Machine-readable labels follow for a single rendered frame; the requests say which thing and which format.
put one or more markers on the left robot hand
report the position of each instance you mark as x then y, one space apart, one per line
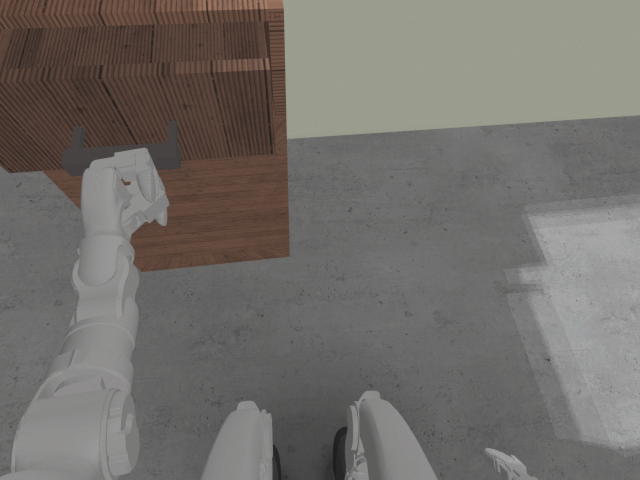
104 196

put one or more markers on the handle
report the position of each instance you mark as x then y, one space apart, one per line
164 155

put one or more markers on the left robot thigh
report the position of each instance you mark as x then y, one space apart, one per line
243 441

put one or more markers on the right robot thigh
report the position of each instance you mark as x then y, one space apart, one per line
376 429

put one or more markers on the robot left forearm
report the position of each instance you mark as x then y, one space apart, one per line
100 339

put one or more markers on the drawer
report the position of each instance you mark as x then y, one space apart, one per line
123 84

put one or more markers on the left robot upper arm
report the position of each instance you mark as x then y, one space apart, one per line
84 436

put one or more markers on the cabinet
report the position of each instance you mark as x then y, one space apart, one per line
221 210

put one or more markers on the right robot hand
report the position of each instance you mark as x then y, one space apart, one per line
510 468

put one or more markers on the robot thigh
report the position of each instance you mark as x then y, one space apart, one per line
376 429
243 441

